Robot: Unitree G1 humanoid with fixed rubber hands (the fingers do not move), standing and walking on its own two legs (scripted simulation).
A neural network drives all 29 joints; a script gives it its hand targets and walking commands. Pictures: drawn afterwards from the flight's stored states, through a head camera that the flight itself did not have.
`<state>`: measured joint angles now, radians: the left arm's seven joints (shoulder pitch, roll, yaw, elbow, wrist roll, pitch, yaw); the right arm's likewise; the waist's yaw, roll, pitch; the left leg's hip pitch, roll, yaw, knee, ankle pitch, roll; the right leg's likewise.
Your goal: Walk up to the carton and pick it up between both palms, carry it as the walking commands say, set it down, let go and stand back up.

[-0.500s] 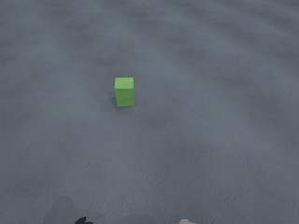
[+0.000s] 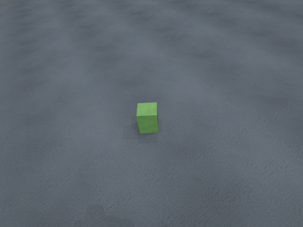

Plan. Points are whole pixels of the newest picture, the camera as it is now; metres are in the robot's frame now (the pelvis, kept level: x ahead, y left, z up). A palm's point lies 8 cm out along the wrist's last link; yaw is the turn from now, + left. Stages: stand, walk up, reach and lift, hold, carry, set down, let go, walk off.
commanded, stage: walk up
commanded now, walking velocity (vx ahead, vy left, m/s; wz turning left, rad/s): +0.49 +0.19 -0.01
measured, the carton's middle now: (148, 118) +1.11 +0.10 -0.67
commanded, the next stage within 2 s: none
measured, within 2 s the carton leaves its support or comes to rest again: neither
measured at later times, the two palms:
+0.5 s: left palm (83, 190) +0.30 +0.27 -0.14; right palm out of the picture +0.13 -0.20 -0.11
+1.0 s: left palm (93, 153) +0.42 +0.25 -0.09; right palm (218, 141) +0.48 -0.23 -0.15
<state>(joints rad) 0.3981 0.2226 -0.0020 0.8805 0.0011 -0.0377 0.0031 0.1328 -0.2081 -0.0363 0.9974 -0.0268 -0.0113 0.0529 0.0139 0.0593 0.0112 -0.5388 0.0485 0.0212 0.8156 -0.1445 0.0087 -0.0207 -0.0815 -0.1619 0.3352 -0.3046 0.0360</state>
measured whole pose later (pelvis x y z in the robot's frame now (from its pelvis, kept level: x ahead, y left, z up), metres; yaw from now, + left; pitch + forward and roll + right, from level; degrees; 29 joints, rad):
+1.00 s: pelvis +0.41 -0.01 +0.01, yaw -1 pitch -1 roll +3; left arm 0.39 0.23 0.00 0.89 0.00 -0.05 0.00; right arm 0.17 -0.20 -0.03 1.01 -0.03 -0.01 0.03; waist 0.01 0.06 0.02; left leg -0.51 0.03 0.01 1.05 -0.23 -0.01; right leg -0.11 -0.09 -0.14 0.39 -0.27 -0.01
